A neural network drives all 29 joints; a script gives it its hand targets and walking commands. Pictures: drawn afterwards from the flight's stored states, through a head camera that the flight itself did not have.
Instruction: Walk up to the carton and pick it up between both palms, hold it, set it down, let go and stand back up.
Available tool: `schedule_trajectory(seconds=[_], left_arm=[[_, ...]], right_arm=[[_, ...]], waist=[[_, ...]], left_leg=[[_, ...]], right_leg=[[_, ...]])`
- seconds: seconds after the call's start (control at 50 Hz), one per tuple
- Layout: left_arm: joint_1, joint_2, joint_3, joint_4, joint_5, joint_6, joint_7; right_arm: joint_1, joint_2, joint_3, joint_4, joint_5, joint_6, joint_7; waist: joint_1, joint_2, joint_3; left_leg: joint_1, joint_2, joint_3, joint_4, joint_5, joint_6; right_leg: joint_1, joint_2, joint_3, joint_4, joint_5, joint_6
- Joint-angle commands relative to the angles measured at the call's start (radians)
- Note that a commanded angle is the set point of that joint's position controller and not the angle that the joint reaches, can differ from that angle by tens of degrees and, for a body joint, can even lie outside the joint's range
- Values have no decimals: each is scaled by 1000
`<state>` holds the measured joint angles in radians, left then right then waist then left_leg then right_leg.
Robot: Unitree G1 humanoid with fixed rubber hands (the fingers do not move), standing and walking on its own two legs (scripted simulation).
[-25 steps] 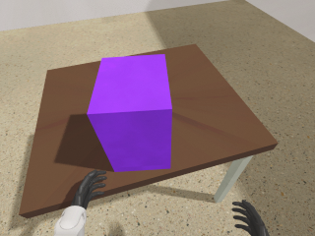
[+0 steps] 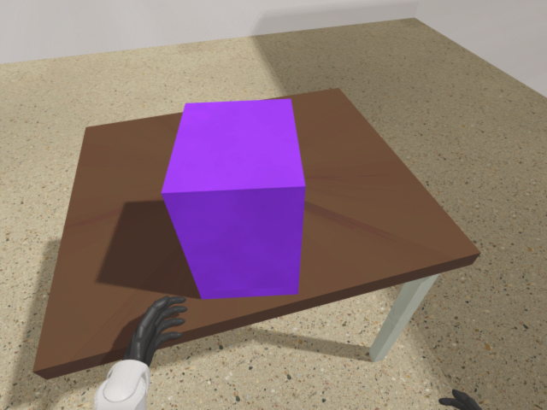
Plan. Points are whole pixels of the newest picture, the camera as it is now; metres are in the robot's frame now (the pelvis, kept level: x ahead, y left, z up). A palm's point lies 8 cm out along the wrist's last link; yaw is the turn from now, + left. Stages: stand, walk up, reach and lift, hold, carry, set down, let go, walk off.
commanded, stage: stand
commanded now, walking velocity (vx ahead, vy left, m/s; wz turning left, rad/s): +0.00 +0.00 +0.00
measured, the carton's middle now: (244, 203) +0.44 +0.06 +0.06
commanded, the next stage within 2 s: none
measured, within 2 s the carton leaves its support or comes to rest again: neither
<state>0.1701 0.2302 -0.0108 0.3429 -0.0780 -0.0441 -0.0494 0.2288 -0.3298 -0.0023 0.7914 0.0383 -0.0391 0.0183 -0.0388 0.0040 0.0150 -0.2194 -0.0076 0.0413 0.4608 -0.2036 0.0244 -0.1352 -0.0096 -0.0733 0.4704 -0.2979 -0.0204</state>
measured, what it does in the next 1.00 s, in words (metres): stands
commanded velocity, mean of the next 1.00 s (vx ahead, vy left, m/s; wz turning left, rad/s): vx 0.00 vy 0.00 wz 0.00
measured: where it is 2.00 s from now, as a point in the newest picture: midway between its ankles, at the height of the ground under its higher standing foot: outside the picture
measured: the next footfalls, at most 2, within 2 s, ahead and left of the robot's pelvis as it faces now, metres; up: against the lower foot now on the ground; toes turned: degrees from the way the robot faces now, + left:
none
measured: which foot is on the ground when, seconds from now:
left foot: down 0.00-1.00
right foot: down 0.00-1.00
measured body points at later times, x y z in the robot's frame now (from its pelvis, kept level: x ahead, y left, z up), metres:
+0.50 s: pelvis +0.00 +0.00 +0.00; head -0.01 +0.00 +0.45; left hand +0.23 +0.21 -0.02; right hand +0.10 -0.29 -0.11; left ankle +0.03 +0.11 -0.74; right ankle -0.02 -0.10 -0.74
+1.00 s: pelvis +0.00 +0.00 +0.00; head -0.01 +0.00 +0.45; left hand +0.23 +0.21 -0.02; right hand +0.11 -0.29 -0.10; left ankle +0.03 +0.11 -0.74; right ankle -0.02 -0.10 -0.74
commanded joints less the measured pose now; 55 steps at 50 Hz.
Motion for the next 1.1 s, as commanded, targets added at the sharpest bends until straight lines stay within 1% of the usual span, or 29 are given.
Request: schedule_trajectory(seconds=[0.0,0.04,0.1,0.16,0.22,0.26,0.28,0.34,0.38,0.42,0.44,0.46,0.5,0.54,0.58,0.62,0.64,0.66,0.7,0.74,0.76,0.8,0.82,0.92,0.94,1.0,1.02,1.06,1.08], left_arm=[[50,300,123,114,149,-4,74],[36,292,122,90,142,-11,74],[70,289,115,118,133,-14,74],[28,303,124,116,142,-22,75],[57,316,120,131,133,-20,71],[78,272,111,148,138,-12,69],[41,288,119,153,129,-10,72],[46,269,111,138,137,-15,74],[77,252,108,158,119,-22,77],[53,287,117,137,131,-21,78],[46,291,121,147,132,-26,80],[47,304,119,139,150,-24,80],[53,312,119,146,134,-14,77],[83,288,106,154,110,-18,76],[67,298,115,162,128,-22,77],[70,306,119,164,122,-21,74],[67,306,122,171,133,-19,79],[70,281,116,156,129,-26,75],[57,283,120,152,130,-19,79],[59,290,111,164,124,-22,78],[55,277,111,154,122,-21,76],[86,293,109,168,119,-21,84],[68,285,109,155,119,-18,73],[52,282,109,170,130,-22,80],[74,298,111,180,131,-22,76],[58,296,111,162,116,-27,72],[74,277,99,173,122,-29,75],[13,269,101,153,119,-27,74],[42,254,103,166,109,-23,76]], right_arm=[[-91,-219,-72,-42,-83,-15,5],[-86,-201,-65,-49,-87,-15,9],[-78,-181,-60,-53,-82,-19,10],[-56,-200,-59,-27,-75,-22,12],[-52,-212,-64,-31,-80,-21,10],[-97,-245,-81,-39,-86,-9,9],[-44,-229,-71,-39,-78,-12,7],[-41,-233,-67,-19,-72,-14,11],[-69,-241,-76,-30,-78,-19,14],[-106,-192,-58,-63,-78,-27,15],[-125,-205,-64,-50,-78,-29,10],[-116,-199,-67,-62,-72,-30,10],[-76,-214,-67,-43,-81,-20,14],[-81,-203,-61,-36,-68,-18,18],[-94,-217,-63,-44,-76,-21,15],[-95,-224,-65,-23,-73,-20,8],[-108,-232,-68,-40,-71,-14,8],[-100,-235,-72,-35,-69,-19,8],[-72,-230,-62,-22,-67,-23,11],[-116,-210,-64,-30,-68,-15,13],[-118,-239,-82,-40,-69,-21,15],[-84,-239,-69,-10,-74,-23,23],[-120,-246,-77,-40,-74,-23,15],[-81,-223,-59,-22,-71,-24,14],[-86,-232,-71,-6,-68,-23,14],[-111,-218,-66,-30,-65,-20,12],[-102,-226,-63,-14,-64,-20,8],[-76,-234,-70,-12,-61,-26,12],[-127,-228,-66,-17,-63,-26,13]], waist=[[36,-92,-56],[24,-66,-66],[54,-106,-52],[30,-124,-31],[48,-141,-55],[58,-112,-30],[19,-85,-52],[10,-124,-13],[46,-95,-57],[34,-73,-101],[51,-80,-77],[40,-159,-80],[32,-108,-34],[46,-157,-65],[33,-92,-78],[54,-150,-110],[36,-116,-78],[58,-60,-75],[28,-117,-97],[55,-137,-59],[37,-139,-63],[52,-77,-126],[42,-130,-93],[31,-68,-30],[43,-138,-45],[46,-148,-64],[37,-80,-112],[29,-166,-81],[63,-152,-141]], left_leg=[[31,97,-103,-27,23,29],[27,111,-121,-26,4,46],[-33,121,-151,-44,52,57],[-3,93,-100,-42,47,34],[22,108,-124,-32,120,34],[34,119,-136,-26,100,48],[37,118,-127,-36,77,40],[4,127,-156,-61,8,37],[19,132,-155,-58,64,51],[58,126,-132,-17,135,56],[31,124,-119,-40,122,47],[31,116,-134,-44,99,46],[31,114,-122,-13,108,56],[0,106,-131,-46,114,38],[32,105,-137,-25,130,36],[55,115,-132,-36,182,35],[51,126,-140,-34,199,35],[57,128,-123,-23,153,49],[62,137,-144,-53,151,38],[38,120,-122,-54,142,46],[48,116,-137,-27,157,42],[50,116,-136,-40,146,39],[29,131,-155,-24,152,43],[-3,118,-142,-42,73,44],[20,128,-150,-42,106,41],[26,111,-139,-38,185,51],[63,118,-122,-10,211,44],[40,136,-148,-24,207,34],[60,123,-139,-16,236,49]], right_leg=[[-72,-106,153,-155,-24,-26],[-74,-104,153,-129,-23,-32],[-12,-96,131,-105,8,-17],[-53,-98,143,-147,15,-22],[-32,-98,126,-129,96,-9],[-49,-86,103,-133,43,-6],[-56,-99,121,-134,24,-20],[-82,-87,113,-149,-10,-11],[-23,-99,125,-116,63,-14],[-21,-107,138,-110,145,-25],[-28,-97,116,-120,103,-21],[-2,-89,111,-127,92,-9],[-40,-106,130,-133,108,-15],[1,-108,113,-144,126,-10],[-17,-103,113,-124,145,-10],[4,-101,114,-103,144,-9],[-39,-99,102,-113,118,-12],[-39,-105,130,-123,137,-16],[-17,-101,101,-113,148,-16],[-18,-94,106,-120,103,-2],[-55,-99,107,-121,164,-5],[4,-109,112,-119,163,-14],[-16,-108,107,-114,113,-17],[-49,-107,128,-132,60,-19],[-48,-104,103,-125,58,-8],[-19,-105,115,-109,200,-2],[-2,-116,127,-101,239,-8],[-11,-108,92,-102,201,-9],[18,-104,117,-82,224,-9]])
